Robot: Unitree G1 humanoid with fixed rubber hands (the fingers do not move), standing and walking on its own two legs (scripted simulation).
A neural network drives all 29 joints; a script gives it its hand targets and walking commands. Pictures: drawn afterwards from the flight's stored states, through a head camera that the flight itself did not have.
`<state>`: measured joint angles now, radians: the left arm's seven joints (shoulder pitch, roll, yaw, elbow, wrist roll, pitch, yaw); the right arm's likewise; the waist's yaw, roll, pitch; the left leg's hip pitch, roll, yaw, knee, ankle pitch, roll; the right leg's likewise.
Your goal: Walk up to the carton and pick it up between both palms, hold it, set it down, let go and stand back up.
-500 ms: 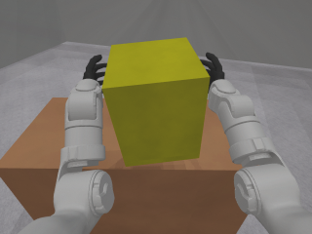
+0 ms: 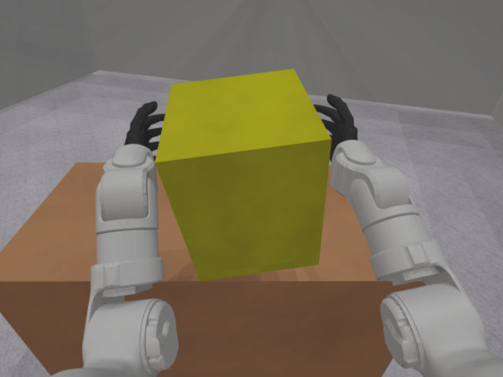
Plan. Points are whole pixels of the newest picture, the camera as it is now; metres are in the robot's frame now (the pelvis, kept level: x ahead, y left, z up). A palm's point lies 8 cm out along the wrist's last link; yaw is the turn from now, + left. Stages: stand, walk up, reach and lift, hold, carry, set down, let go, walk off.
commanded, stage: hold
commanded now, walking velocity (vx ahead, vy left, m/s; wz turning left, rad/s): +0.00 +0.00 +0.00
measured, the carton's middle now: (246, 175) +0.39 +0.00 +0.19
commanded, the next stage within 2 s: none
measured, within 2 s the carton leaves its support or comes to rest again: neither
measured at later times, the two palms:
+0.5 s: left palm (135, 147) +0.36 +0.16 +0.26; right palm (339, 141) +0.36 -0.13 +0.27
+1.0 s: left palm (140, 150) +0.36 +0.15 +0.26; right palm (342, 147) +0.36 -0.14 +0.26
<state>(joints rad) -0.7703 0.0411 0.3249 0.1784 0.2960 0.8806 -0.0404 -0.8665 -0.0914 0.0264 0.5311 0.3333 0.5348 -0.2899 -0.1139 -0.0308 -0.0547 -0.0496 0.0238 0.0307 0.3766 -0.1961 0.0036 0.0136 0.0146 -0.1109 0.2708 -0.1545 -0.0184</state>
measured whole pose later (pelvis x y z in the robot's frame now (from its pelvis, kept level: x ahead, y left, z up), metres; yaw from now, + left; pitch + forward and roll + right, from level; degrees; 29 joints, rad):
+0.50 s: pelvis -0.01 +0.00 +0.00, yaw +0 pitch -8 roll -1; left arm -0.86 0.05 0.36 0.29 0.32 0.86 -0.05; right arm -0.94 -0.07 -0.03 0.63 0.27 0.53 -0.26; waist -0.09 -0.03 -0.05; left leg -0.05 0.02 0.04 0.36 -0.18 0.01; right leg 0.00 0.01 -0.10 0.27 -0.14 -0.02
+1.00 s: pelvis +0.00 +0.00 +0.00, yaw -1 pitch -8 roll -1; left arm -0.83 0.03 0.37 0.26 0.34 0.87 -0.06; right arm -0.91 -0.08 -0.01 0.61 0.29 0.53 -0.27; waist -0.10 -0.03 -0.04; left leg -0.03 0.02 0.04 0.36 -0.18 0.01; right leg 0.02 0.01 -0.10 0.28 -0.15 -0.02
